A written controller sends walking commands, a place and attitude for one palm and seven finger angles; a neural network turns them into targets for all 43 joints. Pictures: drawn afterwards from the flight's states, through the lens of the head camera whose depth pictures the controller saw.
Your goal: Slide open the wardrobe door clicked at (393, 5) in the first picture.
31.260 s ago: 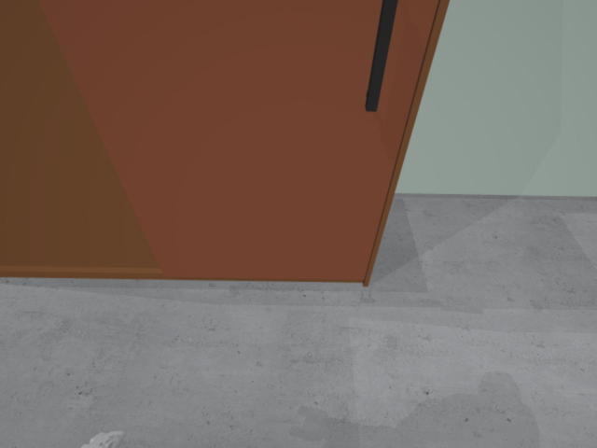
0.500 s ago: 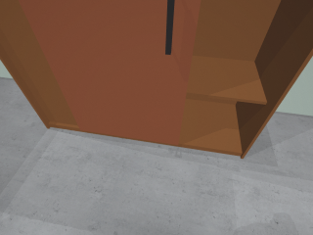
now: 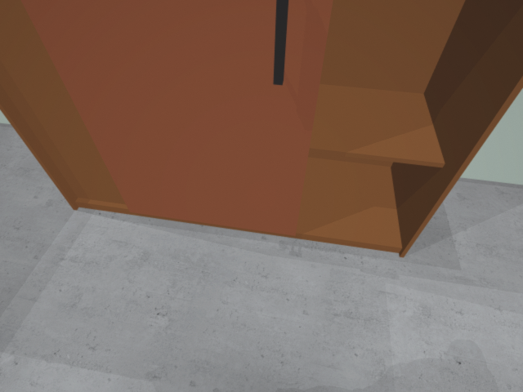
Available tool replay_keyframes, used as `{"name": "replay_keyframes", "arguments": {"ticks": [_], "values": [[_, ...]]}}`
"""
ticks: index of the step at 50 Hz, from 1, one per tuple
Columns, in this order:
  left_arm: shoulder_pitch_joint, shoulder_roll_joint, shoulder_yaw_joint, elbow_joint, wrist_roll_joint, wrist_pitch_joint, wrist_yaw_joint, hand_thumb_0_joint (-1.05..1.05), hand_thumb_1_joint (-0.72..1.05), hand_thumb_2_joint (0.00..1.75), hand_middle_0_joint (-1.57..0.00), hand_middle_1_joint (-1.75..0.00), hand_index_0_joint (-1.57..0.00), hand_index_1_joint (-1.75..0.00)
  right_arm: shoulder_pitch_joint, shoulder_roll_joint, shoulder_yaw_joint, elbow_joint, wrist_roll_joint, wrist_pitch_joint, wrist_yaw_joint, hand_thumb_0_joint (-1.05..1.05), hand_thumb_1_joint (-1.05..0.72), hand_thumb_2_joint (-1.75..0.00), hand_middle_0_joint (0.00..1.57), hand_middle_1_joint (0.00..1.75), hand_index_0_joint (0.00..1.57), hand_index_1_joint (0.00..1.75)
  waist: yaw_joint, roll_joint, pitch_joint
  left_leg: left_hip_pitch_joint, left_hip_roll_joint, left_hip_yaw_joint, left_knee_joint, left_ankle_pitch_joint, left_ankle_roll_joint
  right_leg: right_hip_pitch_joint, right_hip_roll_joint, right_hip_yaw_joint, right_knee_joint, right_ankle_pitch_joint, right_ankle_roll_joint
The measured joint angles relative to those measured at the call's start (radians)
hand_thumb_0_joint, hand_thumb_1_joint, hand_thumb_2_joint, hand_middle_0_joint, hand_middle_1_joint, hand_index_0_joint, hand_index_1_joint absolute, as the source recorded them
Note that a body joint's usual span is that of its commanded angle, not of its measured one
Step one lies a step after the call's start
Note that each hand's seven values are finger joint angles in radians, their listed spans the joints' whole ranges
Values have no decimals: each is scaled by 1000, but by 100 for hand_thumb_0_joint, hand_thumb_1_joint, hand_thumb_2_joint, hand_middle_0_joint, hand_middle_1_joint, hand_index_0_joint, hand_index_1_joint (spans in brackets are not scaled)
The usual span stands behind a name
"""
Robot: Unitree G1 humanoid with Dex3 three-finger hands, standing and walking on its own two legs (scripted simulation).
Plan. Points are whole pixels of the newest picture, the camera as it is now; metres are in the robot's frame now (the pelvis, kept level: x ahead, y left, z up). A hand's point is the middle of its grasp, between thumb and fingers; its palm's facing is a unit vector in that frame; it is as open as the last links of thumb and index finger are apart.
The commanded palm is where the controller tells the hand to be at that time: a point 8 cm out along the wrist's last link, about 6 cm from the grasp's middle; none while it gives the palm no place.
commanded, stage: look to check the result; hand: right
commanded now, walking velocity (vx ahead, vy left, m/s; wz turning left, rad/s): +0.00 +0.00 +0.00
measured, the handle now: (282, 21) +0.83 +0.01 +0.19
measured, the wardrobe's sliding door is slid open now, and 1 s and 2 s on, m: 0.47 0.47 0.47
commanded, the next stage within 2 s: stand and wait in 0.06 s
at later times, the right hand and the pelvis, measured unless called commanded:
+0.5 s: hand out of the picture +0.09 -0.23 -0.16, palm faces -0.04 +0.95 -0.31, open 7.4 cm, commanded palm none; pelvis +0.02 +0.01 +0.00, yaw +0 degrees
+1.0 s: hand out of the picture +0.09 -0.21 -0.16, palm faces -0.03 +0.95 -0.29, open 7.4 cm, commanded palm none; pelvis +0.04 +0.02 +0.00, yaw +0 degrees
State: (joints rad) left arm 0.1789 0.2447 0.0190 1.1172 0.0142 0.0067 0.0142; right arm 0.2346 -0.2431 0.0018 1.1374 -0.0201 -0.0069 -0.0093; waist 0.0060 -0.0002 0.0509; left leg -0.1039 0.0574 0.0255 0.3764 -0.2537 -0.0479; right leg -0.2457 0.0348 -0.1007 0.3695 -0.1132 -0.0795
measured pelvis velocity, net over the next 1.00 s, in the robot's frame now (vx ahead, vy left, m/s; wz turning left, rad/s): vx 0.04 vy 0.02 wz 0.00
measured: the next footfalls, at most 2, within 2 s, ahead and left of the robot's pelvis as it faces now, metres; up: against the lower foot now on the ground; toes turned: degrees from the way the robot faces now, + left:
none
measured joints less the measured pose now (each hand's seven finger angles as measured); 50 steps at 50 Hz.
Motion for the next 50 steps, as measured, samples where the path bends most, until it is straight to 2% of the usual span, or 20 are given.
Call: {"name": "replay_keyframes", "arguments": {"ticks": [25,50], "values": [[-82,77,-14,5,-3,-13,-9,0,91,89,-20,-30,-20,-30,-108,-84,0,-16,6,-11,14,1,-90,-89,20,30,20,29,5,9,-5,62,-9,8,-73,6,10,46,-5,10,-41,-8,19],[-79,60,-21,13,-5,-10,-5,0,91,89,-20,-30,-20,-30,-92,-62,4,-7,9,-11,7,1,-90,-89,20,30,20,30,2,13,-1,103,-22,15,-103,-5,26,73,-17,18,-41,-32,40]]}}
